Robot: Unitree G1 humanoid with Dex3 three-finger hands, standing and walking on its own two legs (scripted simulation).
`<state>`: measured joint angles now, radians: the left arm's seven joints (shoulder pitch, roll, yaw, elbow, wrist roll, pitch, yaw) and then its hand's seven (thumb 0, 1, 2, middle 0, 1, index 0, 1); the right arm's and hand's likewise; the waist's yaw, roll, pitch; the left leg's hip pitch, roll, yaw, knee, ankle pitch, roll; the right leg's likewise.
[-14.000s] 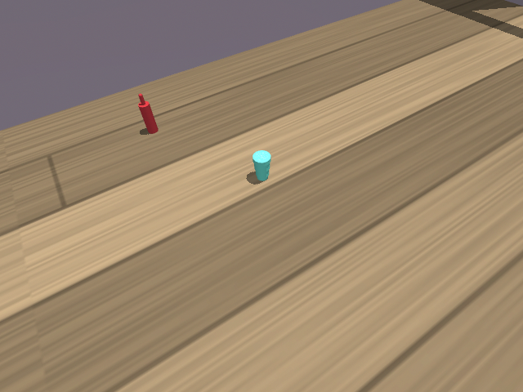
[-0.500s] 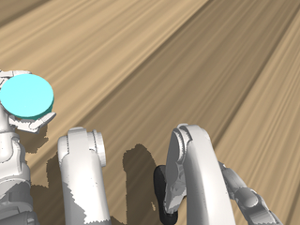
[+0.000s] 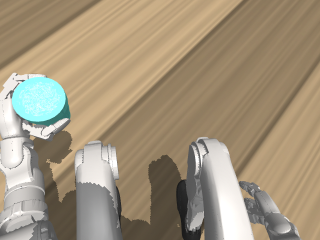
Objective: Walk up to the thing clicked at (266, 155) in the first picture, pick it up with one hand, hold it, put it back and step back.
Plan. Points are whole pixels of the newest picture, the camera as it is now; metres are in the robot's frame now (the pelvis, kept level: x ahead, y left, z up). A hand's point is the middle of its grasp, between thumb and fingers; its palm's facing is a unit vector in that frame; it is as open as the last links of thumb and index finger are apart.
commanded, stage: settle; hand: left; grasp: from the side
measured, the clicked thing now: (50, 110) +0.40 +0.28 -0.07
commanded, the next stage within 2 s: lift in 0.60 s
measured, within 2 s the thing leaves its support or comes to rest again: neither
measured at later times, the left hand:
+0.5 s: hand (35, 104) +0.39 +0.28 -0.01, palm faces +0.25 -0.97 -0.04, open 11.5 cm
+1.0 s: hand (31, 98) +0.39 +0.27 +0.02, palm faces +0.22 -0.97 -0.04, open 11.5 cm
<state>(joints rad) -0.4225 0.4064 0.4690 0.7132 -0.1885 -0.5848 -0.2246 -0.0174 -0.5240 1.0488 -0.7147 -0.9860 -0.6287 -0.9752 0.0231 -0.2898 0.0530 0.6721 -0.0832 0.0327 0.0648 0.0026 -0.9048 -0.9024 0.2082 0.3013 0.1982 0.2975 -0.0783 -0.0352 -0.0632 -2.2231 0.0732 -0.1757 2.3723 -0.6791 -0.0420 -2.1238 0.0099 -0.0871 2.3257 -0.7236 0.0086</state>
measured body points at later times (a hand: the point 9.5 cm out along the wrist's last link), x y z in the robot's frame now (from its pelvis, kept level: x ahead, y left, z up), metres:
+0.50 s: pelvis +0.00 +0.00 +0.02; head +0.19 +0.06 +0.43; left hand +0.37 +0.33 -0.01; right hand +0.17 -0.25 -0.10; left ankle +0.08 +0.14 -0.31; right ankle +0.09 -0.12 -0.31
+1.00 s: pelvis +0.00 +0.00 +0.05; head +0.19 +0.05 +0.45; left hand +0.37 +0.33 +0.03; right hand +0.17 -0.25 -0.08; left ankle +0.08 +0.14 -0.31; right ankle +0.09 -0.12 -0.31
